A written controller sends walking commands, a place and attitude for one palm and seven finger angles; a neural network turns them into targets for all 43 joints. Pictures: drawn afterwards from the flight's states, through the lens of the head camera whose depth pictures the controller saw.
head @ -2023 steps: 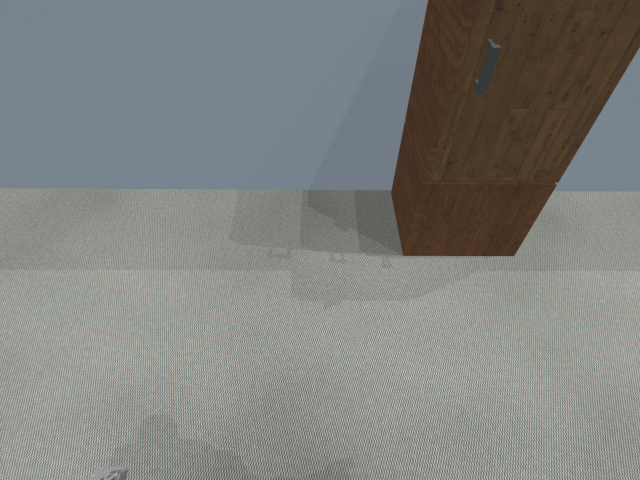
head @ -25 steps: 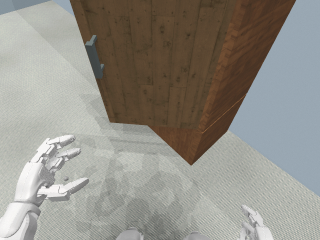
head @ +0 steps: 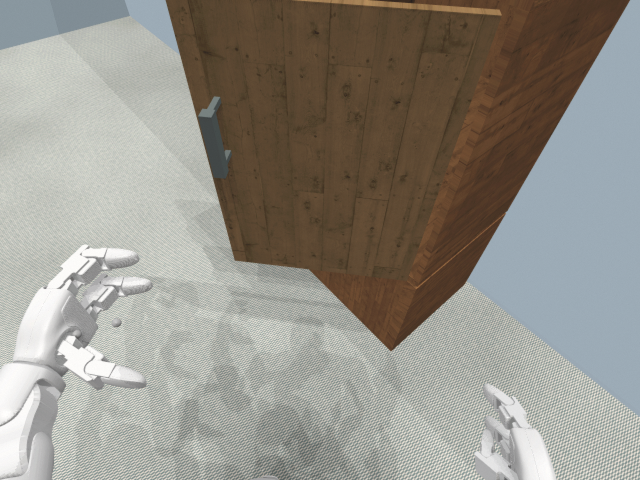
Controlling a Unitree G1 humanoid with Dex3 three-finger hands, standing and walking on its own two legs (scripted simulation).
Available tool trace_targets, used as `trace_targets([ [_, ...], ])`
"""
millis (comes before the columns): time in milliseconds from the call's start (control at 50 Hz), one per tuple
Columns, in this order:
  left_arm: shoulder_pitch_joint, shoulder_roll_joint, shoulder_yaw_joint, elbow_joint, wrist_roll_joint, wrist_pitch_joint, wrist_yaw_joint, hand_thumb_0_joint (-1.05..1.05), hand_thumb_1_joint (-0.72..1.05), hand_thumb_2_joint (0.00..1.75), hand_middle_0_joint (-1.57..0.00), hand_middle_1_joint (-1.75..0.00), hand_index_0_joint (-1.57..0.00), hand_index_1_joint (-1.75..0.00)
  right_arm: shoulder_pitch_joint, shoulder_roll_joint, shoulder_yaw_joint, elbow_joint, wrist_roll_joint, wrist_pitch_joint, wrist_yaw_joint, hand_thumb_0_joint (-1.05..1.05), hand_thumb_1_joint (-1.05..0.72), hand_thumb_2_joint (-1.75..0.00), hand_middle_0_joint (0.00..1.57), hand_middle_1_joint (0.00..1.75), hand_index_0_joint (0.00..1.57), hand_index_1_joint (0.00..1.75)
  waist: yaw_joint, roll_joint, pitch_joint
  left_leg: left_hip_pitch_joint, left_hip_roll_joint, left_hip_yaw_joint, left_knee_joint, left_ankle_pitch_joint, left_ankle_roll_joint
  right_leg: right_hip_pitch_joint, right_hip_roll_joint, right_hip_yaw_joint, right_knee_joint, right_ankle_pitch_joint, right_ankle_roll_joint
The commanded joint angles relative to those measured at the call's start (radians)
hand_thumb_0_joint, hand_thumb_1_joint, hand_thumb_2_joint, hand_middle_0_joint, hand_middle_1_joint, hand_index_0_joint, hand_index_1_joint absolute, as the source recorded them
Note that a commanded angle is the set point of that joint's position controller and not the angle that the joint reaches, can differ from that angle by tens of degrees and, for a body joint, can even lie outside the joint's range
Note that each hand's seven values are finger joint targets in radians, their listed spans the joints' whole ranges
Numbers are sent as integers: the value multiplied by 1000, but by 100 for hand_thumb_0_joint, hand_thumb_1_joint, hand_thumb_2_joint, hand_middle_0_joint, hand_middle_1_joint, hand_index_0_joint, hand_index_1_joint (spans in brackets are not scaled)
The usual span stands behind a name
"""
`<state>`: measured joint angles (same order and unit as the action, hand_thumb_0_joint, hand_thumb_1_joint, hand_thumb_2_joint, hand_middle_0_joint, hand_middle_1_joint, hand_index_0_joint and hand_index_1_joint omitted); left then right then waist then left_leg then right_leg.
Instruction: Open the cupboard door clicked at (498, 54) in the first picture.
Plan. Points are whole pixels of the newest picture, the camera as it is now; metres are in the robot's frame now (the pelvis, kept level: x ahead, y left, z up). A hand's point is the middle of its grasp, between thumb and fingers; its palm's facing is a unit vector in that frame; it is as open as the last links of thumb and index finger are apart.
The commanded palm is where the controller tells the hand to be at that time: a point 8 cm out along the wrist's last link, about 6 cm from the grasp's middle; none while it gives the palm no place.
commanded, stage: raise the hand with hooked fingers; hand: left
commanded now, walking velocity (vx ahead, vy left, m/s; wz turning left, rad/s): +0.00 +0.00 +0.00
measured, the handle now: (218, 138) +0.59 +0.22 +0.08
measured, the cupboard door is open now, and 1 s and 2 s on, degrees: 42 42 42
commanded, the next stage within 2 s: move the hooked fingers beside the handle in 0.78 s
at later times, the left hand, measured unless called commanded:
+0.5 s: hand (112, 281) +0.30 +0.27 +0.10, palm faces -0.02 -1.00 -0.01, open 14.0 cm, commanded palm +0.27 +0.31 +0.10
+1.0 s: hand (110, 281) +0.30 +0.27 +0.10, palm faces +0.00 -1.00 -0.01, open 14.0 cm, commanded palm +0.28 +0.31 +0.10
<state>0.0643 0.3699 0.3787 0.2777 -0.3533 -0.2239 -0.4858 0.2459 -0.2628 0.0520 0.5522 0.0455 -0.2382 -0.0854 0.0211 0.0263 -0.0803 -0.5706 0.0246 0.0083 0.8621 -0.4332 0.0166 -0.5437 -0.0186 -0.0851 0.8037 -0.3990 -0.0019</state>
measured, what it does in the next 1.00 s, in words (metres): stands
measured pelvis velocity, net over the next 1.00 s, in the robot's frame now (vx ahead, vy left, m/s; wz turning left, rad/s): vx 0.00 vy -0.01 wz -0.01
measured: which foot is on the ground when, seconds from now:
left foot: down 0.00-1.00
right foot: down 0.00-1.00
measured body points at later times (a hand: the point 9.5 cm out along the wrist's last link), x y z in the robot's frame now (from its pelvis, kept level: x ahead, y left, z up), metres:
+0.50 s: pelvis +0.00 +0.00 +0.01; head +0.04 -0.01 +0.46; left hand +0.30 +0.32 +0.10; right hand +0.15 -0.26 -0.07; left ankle +0.00 +0.10 -0.70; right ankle +0.00 -0.12 -0.70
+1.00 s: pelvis +0.00 -0.01 +0.01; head +0.03 -0.01 +0.46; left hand +0.29 +0.32 +0.11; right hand +0.16 -0.25 -0.07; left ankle +0.00 +0.10 -0.70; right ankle +0.00 -0.12 -0.70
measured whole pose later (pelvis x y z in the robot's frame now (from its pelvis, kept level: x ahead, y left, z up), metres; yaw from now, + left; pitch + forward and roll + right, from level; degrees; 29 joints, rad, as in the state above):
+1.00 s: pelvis +0.00 -0.01 +0.01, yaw +0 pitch +7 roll -1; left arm -0.15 0.43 0.45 0.51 -0.35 -0.20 -0.56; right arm 0.28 -0.28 0.05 0.58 0.05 -0.20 -0.10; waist 0.02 0.03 -0.06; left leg -0.50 0.03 0.02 0.76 -0.39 0.01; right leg -0.48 -0.01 -0.08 0.73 -0.36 -0.01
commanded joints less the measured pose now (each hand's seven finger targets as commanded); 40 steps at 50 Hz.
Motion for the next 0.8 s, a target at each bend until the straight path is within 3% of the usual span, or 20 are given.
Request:
trace_targets([
  [0, -226, 247, 104, -163, -27, -45, -22, 0, -50, 30, -30, -120, -30, -120, -13, -151, -63, -124, 1, -43, -21, 0, -90, -90, 20, 30, 20, 30, -21, 38, -195, 145, -21, -44, -154, 309, -3, 106, 39, 23, -104, 269, -24],
  [60, -274, 288, 133, -154, -32, -42, -42, 0, -50, 30, -30, -120, -30, -120, -14, -151, -60, -123, 0, -38, -23, 0, -90, -90, 20, 30, 20, 30, -15, 66, -225, 167, -23, -37, -159, 334, -3, 136, 38, 32, -112, 297, -27],
  [200, -343, 315, 146, -53, -36, -19, -67, 0, -50, 30, -30, -120, -30, -120, -4, -159, -59, -113, 6, -29, -29, 0, -90, -90, 20, 30, 20, 30, -17, 37, -191, 164, -22, -36, -188, 316, 0, 147, 36, 35, -144, 285, -25],
  [260, -400, 366, 173, -75, -29, -19, -72, 0, -50, 30, -30, -120, -30, -120, 3, -160, -60, -112, 4, -29, -28, 0, -90, -90, 20, 30, 20, 30, -11, 91, -235, 212, -24, -38, -196, 361, 0, 175, 36, 37, -147, 317, -31],
  [280, -365, 341, 158, -48, -28, -14, -74, 0, -50, 30, -30, -120, -30, -120, 6, -158, -61, -114, 5, -29, -27, 0, -90, -90, 20, 30, 20, 30, -10, 80, -229, 211, -23, -35, -198, 364, 0, 171, 36, 35, -149, 319, -29],
  [300, -326, 319, 154, -8, -36, -8, -77, 0, -50, 30, -30, -120, -30, -120, 10, -158, -63, -116, 6, -28, -26, 0, -90, -90, 20, 30, 20, 30, -12, 22, -203, 190, -23, -32, -200, 348, 2, 166, 36, 34, -157, 316, -24],
  [340, -326, 308, 142, 8, -42, -6, -90, 0, -50, 30, -30, -120, -30, -120, 7, -164, -63, -118, 8, -26, -20, 0, -90, -90, 20, 30, 20, 30, -12, 5, -180, 173, -24, -29, -203, 340, 4, 167, 37, 37, -159, 318, -26],
  [380, -342, 329, 155, -15, -35, -12, -83, 0, -50, 30, -30, -120, -30, -120, 10, -166, -67, -120, 7, -24, -16, 0, -90, -90, 20, 30, 20, 30, -7, 45, -209, 185, -27, -26, -203, 349, 3, 173, 33, 40, -156, 324, -26],
  [460, -349, 344, 178, -42, -39, -28, -72, 0, -50, 30, -30, -120, -30, -120, 16, -163, -70, -123, 3, -21, -14, 0, -90, -90, 20, 30, 20, 30, -8, 24, -228, 191, -26, -20, -198, 361, 6, 188, 34, 47, -156, 343, -24],
  [500, -357, 341, 172, -50, -33, -39, -64, 0, -50, 30, -30, -120, -30, -120, 13, -161, -70, -121, 3, -21, -15, 0, -90, -90, 20, 30, 20, 30, -9, 61, -218, 193, -26, -19, -203, 343, 4, 172, 33, 46, -157, 319, -25],
  [560, -368, 346, 174, -38, -31, -43, -61, 0, -50, 30, -30, -120, -30, -120, 11, -161, -66, -119, 3, -18, -18, 0, -90, -90, 20, 30, 20, 30, -11, 48, -202, 182, -26, -18, -203, 325, 6, 175, 34, 52, -161, 308, -25],
  [580, -368, 339, 167, -46, -28, -45, -62, 0, -50, 30, -30, -120, -30, -120, 9, -159, -67, -118, 4, -19, -19, 0, -90, -90, 20, 30, 20, 30, -12, 73, -206, 187, -27, -16, -203, 326, 6, 175, 32, 54, -162, 310, -25],
  [620, -371, 345, 167, -47, -31, -44, -65, 0, -50, 30, -30, -120, -30, -120, 11, -161, -66, -121, 1, -18, -20, 0, -90, -90, 20, 30, 20, 30, -14, 46, -207, 190, -25, -19, -199, 339, 8, 180, 36, 53, -159, 325, -26],
  [780, -378, 330, 154, -41, -30, -41, -71, 0, -50, 30, -30, -120, -30, -120, 1, -156, -64, -118, 7, -19, -24, 0, -90, -90, 20, 30, 20, 30, -14, 62, -209, 195, -26, -22, -206, 325, 5, 176, 33, 50, -162, 310, -25],
])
